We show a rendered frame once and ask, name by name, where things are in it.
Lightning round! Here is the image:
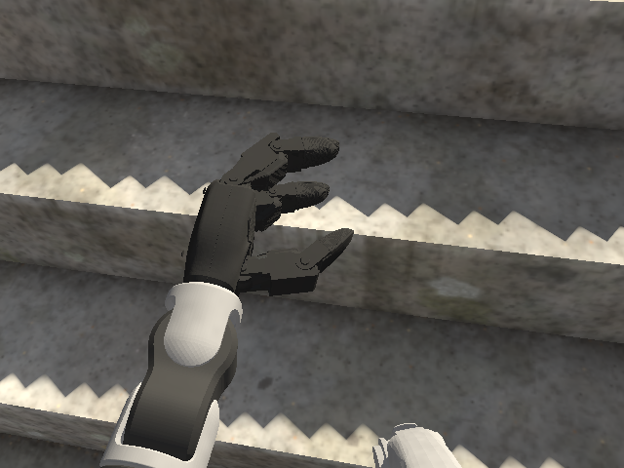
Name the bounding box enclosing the robot right thigh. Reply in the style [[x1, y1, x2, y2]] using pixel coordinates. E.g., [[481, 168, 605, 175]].
[[372, 427, 462, 468]]

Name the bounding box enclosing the robot left forearm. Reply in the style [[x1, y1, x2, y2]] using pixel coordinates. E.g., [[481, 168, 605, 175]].
[[99, 282, 243, 468]]

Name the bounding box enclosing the right robot shin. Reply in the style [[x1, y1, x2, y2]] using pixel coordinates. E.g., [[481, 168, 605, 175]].
[[391, 423, 446, 444]]

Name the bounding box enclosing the left robot hand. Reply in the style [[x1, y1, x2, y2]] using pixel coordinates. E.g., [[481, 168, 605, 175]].
[[181, 133, 354, 297]]

